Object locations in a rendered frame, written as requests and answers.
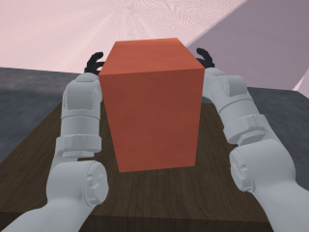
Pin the robot left upper arm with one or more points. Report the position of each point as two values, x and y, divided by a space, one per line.
74 189

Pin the right robot forearm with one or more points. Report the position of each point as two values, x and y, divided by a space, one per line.
243 123

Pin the carton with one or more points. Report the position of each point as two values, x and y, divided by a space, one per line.
152 92

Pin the robot right hand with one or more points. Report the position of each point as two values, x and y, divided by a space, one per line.
207 63

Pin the robot right upper arm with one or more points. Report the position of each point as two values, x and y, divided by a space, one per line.
264 169

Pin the pedestal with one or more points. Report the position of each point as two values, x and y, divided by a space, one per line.
199 198

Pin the left robot forearm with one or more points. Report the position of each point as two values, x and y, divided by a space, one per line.
79 137

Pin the robot left hand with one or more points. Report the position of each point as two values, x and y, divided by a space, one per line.
93 65

